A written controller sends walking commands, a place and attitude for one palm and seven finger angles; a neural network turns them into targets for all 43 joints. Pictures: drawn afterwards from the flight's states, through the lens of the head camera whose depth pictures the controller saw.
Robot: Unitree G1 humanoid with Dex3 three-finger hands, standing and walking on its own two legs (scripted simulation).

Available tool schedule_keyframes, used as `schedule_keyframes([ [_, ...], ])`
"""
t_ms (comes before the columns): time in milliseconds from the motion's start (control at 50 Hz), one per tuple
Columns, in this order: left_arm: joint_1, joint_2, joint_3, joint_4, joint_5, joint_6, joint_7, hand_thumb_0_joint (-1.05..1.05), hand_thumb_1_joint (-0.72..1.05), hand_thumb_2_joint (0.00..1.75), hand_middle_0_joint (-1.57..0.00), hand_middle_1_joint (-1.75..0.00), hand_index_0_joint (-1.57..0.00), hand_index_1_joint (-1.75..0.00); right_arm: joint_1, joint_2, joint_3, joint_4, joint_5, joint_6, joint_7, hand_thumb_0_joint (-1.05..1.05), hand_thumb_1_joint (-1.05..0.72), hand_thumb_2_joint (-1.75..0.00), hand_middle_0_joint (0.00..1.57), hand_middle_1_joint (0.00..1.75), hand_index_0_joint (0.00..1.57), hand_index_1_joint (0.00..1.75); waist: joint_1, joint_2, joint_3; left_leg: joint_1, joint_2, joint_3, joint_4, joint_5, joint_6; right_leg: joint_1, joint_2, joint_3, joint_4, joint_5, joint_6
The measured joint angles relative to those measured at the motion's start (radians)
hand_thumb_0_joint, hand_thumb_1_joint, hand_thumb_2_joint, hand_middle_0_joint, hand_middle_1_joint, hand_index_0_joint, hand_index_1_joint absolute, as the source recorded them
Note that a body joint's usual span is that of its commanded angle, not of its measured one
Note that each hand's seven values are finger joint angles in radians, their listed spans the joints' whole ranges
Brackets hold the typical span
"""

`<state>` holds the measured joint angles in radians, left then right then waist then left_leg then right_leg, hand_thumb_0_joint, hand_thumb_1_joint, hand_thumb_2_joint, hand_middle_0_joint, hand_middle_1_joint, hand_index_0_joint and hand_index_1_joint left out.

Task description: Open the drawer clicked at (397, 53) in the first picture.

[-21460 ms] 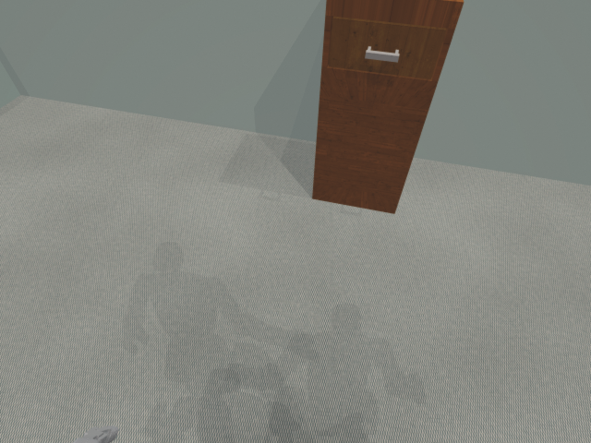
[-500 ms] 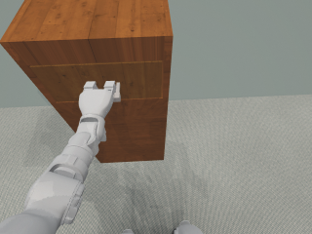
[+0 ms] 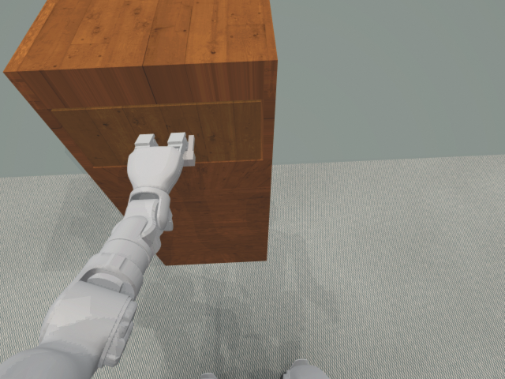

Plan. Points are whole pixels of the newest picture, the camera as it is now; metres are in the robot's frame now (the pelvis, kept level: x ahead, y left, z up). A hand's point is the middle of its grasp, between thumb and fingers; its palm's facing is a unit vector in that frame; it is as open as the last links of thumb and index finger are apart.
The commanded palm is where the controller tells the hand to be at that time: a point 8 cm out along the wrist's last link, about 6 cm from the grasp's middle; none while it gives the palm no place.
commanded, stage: close the thumb around the handle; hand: left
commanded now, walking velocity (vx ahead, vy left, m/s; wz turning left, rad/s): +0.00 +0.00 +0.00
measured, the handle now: (166, 150) +0.51 +0.15 +0.02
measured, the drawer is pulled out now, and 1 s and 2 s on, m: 0.00 0.00 0.14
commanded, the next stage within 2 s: pull the drawer open in 0.66 s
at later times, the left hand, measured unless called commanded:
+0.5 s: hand (165, 181) +0.46 +0.15 +0.00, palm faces -0.03 -0.01 -1.00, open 6.7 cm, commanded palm +0.44 +0.16 +0.05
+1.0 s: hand (165, 183) +0.45 +0.15 -0.01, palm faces -0.03 -0.03 -1.00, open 5.5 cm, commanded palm +0.41 +0.16 +0.05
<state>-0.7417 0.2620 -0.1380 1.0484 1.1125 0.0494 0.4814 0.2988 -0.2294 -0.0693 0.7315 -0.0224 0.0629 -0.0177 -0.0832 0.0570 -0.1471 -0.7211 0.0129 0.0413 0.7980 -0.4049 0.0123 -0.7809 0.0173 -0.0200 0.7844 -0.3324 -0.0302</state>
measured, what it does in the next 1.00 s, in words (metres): stands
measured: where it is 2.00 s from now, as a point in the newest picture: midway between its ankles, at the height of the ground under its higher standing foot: outside the picture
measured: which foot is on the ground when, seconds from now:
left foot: down 0.00-1.00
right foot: down 0.00-1.00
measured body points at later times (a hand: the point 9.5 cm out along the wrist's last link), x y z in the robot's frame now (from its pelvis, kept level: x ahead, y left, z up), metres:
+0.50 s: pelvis +0.00 +0.00 +0.00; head +0.09 -0.02 +0.44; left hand +0.45 +0.15 +0.05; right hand +0.04 -0.26 -0.14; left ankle -0.02 +0.11 -0.70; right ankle +0.02 -0.10 -0.70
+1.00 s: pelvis +0.00 +0.01 +0.00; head +0.09 -0.02 +0.44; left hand +0.45 +0.15 +0.05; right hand +0.04 -0.26 -0.14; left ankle -0.02 +0.11 -0.70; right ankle +0.02 -0.10 -0.70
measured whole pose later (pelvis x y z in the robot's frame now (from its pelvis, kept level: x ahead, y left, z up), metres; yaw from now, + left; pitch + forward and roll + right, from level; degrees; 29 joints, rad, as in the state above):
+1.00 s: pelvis +0.00 +0.01 +0.00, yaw -1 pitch +19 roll +0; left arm -0.70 0.27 -0.12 1.00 1.10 0.06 0.47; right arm 0.30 -0.23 -0.06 0.72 -0.01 0.07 -0.02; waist -0.08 0.06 -0.14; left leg -0.70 0.02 0.06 0.78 -0.40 0.02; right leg -0.77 0.02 0.00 0.76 -0.32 -0.02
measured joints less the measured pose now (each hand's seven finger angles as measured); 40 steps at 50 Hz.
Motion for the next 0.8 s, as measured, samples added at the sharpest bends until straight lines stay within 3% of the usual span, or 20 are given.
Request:
schedule_keyframes([
  [180,0.006,-0.006,-0.009,-0.003,0.001,0.013,0.009,0.00,-0.28,0.39,-0.33,-1.22,-0.34,-1.22,-0.022,-0.003,-0.001,0.000,0.002,0.005,-0.001,0.01,-0.91,-0.90,0.20,0.30,0.20,0.30,0.002,-0.002,0.004,0.010,-0.001,-0.004,-0.004,0.004,-0.002,0.011,0.000,-0.004,-0.004,0.002,-0.002],
  [580,-0.024,0.015,0.009,0.019,0.000,0.000,-0.001,0.00,0.70,0.82,-0.40,-1.32,-0.41,-1.33,-0.004,-0.005,0.009,0.000,0.004,-0.003,-0.008,0.01,-0.91,-0.90,0.20,0.30,0.20,0.30,-0.012,-0.002,0.007,-0.013,0.000,0.003,0.007,0.002,0.002,-0.014,0.000,0.004,0.006,0.004,0.002],
  [800,-0.025,0.010,0.008,0.026,-0.001,0.008,0.006,0.00,0.73,0.83,-0.39,-1.34,-0.40,-1.35,0.000,-0.003,0.008,0.010,0.003,0.001,-0.005,0.01,-0.91,-0.90,0.20,0.30,0.20,0.30,-0.015,0.000,0.008,-0.014,-0.001,0.007,0.007,0.002,0.005,-0.014,0.000,0.008,0.004,0.007,0.005],
])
